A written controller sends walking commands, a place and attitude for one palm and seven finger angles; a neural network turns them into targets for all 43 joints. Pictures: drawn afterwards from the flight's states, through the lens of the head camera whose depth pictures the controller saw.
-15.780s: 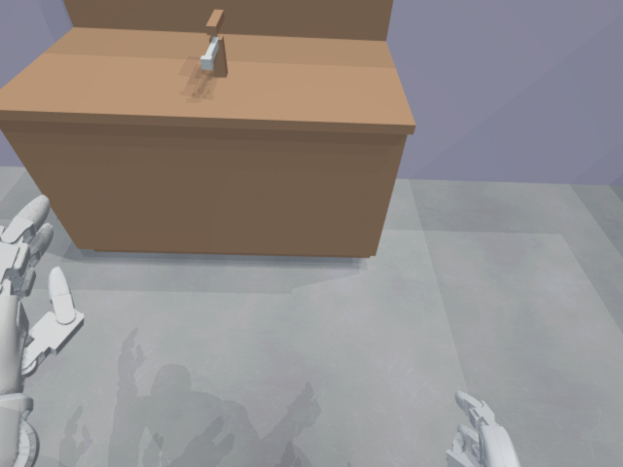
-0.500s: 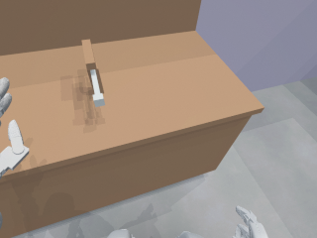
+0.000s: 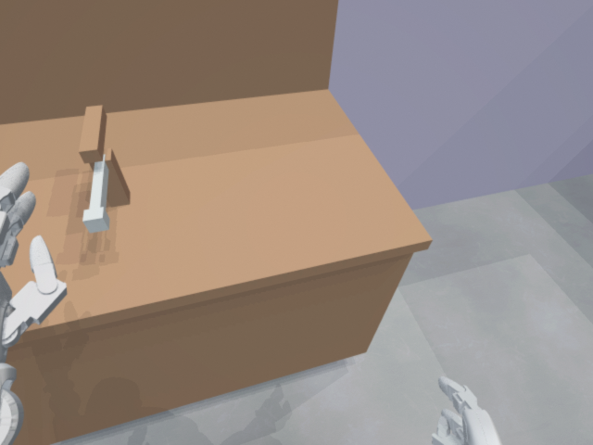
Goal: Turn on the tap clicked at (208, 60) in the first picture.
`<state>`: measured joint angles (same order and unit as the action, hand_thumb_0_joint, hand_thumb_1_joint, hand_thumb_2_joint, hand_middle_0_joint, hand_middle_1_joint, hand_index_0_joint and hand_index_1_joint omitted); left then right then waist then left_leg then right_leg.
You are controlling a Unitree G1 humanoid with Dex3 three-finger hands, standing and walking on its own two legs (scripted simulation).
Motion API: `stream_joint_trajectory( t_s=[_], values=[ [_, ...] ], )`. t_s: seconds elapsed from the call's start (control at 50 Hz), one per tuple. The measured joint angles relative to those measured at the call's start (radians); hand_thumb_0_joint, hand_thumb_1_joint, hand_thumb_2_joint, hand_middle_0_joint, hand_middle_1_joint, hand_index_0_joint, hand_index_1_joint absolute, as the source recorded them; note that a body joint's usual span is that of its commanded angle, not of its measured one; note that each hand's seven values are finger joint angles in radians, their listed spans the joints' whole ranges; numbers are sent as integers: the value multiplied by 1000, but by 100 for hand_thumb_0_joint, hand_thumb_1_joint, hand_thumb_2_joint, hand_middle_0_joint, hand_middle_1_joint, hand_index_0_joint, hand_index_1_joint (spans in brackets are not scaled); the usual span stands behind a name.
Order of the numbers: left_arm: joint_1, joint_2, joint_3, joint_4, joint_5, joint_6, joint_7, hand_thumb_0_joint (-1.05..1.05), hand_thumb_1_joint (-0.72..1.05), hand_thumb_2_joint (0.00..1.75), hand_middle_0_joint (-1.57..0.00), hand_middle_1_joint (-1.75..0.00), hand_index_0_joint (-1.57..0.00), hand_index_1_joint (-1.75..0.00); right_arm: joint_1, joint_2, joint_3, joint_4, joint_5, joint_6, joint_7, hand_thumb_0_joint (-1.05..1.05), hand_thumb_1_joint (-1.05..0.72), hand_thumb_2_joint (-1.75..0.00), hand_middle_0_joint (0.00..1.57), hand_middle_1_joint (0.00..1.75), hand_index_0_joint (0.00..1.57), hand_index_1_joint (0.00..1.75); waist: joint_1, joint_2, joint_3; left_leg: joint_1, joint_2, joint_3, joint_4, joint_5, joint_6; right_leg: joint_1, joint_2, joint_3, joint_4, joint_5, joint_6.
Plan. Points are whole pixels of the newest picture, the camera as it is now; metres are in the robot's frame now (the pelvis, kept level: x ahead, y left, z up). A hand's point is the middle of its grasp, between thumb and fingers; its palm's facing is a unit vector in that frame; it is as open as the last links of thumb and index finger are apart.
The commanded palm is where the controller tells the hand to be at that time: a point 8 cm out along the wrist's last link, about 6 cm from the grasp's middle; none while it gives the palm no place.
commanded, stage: shuffle to correct the standing spot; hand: left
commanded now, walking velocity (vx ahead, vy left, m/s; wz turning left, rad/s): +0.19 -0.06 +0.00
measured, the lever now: (96, 220) +0.40 +0.35 +0.05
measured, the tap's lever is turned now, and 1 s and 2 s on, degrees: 0 0 0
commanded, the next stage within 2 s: come to a stop and stand still in 1.10 s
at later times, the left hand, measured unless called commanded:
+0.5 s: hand (217, 251) +0.26 +0.11 +0.19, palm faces +0.41 -0.80 -0.43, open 7.5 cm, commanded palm +0.21 +0.16 +0.19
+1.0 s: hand (215, 229) +0.28 +0.12 +0.19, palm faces +0.34 -0.84 -0.43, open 7.5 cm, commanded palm +0.23 +0.17 +0.19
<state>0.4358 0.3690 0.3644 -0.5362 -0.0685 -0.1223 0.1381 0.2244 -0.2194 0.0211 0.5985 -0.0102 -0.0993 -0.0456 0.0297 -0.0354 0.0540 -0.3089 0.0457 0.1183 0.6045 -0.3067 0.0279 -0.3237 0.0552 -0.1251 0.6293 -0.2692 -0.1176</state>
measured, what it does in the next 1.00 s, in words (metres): steps to the right: right foot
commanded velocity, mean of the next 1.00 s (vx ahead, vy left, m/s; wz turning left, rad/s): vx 0.08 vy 0.15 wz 0.00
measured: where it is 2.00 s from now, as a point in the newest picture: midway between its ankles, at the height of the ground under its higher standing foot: outside the picture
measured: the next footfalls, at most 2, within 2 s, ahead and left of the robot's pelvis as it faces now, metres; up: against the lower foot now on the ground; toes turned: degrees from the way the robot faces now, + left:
right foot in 0.20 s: +0.14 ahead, -0.15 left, +0.00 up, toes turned -1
left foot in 1.20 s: +0.08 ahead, +0.10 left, +0.00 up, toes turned +1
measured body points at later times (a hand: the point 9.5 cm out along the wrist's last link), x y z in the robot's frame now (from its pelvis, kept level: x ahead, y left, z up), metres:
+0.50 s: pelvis +0.06 -0.13 +0.03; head +0.07 -0.16 +0.47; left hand +0.23 +0.15 +0.21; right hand +0.22 -0.36 -0.08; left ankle +0.11 +0.03 -0.67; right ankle +0.10 -0.15 -0.72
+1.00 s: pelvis +0.07 -0.11 +0.03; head +0.09 -0.12 +0.48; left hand +0.26 +0.16 +0.22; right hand +0.24 -0.36 -0.06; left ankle +0.07 +0.03 -0.70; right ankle +0.10 -0.15 -0.72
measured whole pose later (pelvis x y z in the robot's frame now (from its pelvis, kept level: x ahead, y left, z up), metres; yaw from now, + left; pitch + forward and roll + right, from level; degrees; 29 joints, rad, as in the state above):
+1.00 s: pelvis +0.07 -0.11 +0.03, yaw +0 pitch -1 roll +2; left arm 0.50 0.39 0.32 -0.51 -0.07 -0.14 0.14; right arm 0.19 -0.26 -0.01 0.55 0.01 -0.01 0.00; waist 0.00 -0.01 0.04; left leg -0.24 -0.01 0.02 0.55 -0.28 0.05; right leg -0.20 0.06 -0.05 0.35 -0.14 -0.10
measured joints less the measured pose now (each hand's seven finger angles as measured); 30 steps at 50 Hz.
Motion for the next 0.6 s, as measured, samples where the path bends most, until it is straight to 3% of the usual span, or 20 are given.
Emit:
stream_joint_trajectory(
  t_s=[0.06, 0.1, 0.14, 0.18, 0.22, 0.26, 0.3, 0.34, 0.44, 0.5, 0.6],
  values=[
    [-38, -1, -14, 9, 6, -16, 4, 2, 89, 90, -21, -31, -21, -30, -22, 18, -6, -1, 10, -3, -5, 1, -90, -90, 20, 30, 20, 30, -10, -34, 21, 20, -6, 1, 20, 54, -17, -58, 3, 60, 216, -122, 64],
    [-54, 11, -14, 22, 15, -14, -5, 2, 89, 90, -21, -31, -21, -30, -29, 31, -4, -4, 11, -4, -2, 1, -90, -90, 20, 30, 20, 30, -29, -27, 22, 33, 0, -20, 0, 53, -31, -105, -5, 84, 326, -135, 77],
    [-46, 27, -5, 20, 21, -14, -9, 2, 89, 90, -21, -31, -21, -30, -27, 37, 0, -14, 15, -7, 4, 1, -90, -90, 20, 30, 20, 30, -37, 1, 20, 41, 20, -40, -20, 57, -46, -109, -30, 88, 278, -116, 83],
    [-14, 56, 22, 9, 20, -24, -8, 2, 89, 90, -21, -31, -21, -30, -17, 40, 4, -31, 18, -10, 11, 1, -90, -90, 20, 30, 20, 30, -33, 34, 16, 33, 51, -50, 4, 33, -52, -63, -54, 84, 116, -84, 89],
    [10, 92, 56, 1, 20, -37, -4, 2, 89, 90, -22, -31, -21, -30, -12, 44, 4, -34, 20, -11, 17, 1, -90, -90, 20, 30, 20, 30, -22, 49, 14, -22, 67, -75, 145, -92, -36, -44, -49, 77, 37, 9, 76],
    [-2, 75, 53, 24, 20, -43, -9, 2, 89, 90, -22, -31, -21, -30, -21, 37, 0, 1, 20, -1, 20, 1, -90, -90, 20, 30, 20, 30, -14, 60, 26, -92, 39, -118, 349, -152, -32, -38, -35, 58, 55, 19, 42],
    [-15, 33, 32, 56, 21, -39, -13, 2, 89, 90, -21, -31, -21, -30, -18, 25, 1, 35, 22, 5, 25, 1, -90, -90, 20, 30, 20, 30, -4, 56, 21, -151, 8, -116, 487, -132, -33, -11, -33, 51, 11, 20, 20],
    [-8, -7, 14, 86, 21, -35, -13, 2, 89, 90, -21, -31, -21, -30, -14, 13, 4, 52, 20, 11, 25, 1, -90, -90, 20, 30, 20, 30, 0, 47, 17, -186, -8, -94, 525, -79, -38, 19, -32, 54, -56, 47, 11],
    [32, -45, -33, 115, 19, -34, -1, 2, 89, 90, -21, -31, -21, -30, -5, -16, -3, 48, 9, 3, 9, 1, -90, -90, 20, 30, 20, 30, -12, 37, 11, -159, -26, -61, 298, 15, -34, 85, -24, 57, -199, 108, -2],
    [45, -35, -44, 104, 16, -43, 3, 2, 89, 90, -22, -31, -21, -30, -2, -30, -17, 41, 8, -4, 4, 1, -90, -90, 20, 30, 20, 30, -17, 35, 1, -109, -37, -58, 158, 52, -23, 116, -12, 59, -252, 126, -5],
    [43, -9, -25, 96, 9, -66, 5, 2, 88, 90, -22, -31, -21, -30, -1, -47, -38, 19, 17, 2, 9, 1, -90, -90, 20, 30, 20, 30, -21, 34, -29, -41, -59, -63, 47, 77, -11, 148, 8, 67, -303, 137, -2]
  ],
)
